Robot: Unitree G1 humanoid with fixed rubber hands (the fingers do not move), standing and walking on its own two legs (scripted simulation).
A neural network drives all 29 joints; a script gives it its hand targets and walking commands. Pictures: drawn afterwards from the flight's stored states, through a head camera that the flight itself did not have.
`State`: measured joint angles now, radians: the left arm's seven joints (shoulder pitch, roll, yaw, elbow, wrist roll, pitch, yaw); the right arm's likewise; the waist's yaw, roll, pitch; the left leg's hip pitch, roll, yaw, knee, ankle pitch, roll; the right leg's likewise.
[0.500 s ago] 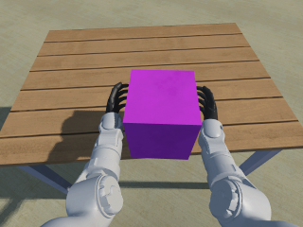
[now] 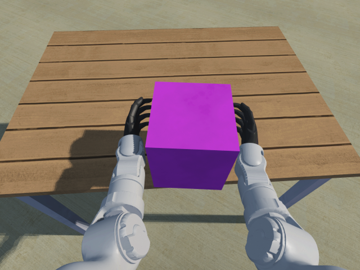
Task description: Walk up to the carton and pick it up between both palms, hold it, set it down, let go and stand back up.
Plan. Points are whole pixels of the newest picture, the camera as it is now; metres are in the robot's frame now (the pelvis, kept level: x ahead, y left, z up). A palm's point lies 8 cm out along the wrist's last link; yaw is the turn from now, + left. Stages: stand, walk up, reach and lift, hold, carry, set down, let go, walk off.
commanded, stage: set down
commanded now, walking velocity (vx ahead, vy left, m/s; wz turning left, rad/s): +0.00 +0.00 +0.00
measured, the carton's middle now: (190, 138) +0.41 +0.03 +0.02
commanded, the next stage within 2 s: none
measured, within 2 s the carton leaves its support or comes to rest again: neither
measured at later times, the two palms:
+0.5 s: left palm (134, 132) +0.40 +0.17 +0.05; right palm (247, 138) +0.40 -0.10 +0.05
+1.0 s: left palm (132, 139) +0.40 +0.18 +0.01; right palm (239, 142) +0.42 -0.09 +0.01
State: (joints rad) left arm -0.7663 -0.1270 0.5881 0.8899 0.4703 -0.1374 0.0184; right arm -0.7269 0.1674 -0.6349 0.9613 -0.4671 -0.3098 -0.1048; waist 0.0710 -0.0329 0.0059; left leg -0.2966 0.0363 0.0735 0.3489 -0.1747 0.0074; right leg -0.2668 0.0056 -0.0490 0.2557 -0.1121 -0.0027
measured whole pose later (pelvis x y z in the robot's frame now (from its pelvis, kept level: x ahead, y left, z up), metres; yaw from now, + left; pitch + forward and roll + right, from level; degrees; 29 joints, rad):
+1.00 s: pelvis +0.00 +0.01 -0.02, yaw -2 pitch +17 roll -2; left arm -0.80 0.01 0.33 1.14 0.15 -0.29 0.15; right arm -0.80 0.02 -0.27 1.15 -0.09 -0.29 -0.13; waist 0.08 0.01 -0.12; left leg -0.61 0.06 0.08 0.55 -0.25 0.02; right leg -0.56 0.02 -0.04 0.42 -0.16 0.01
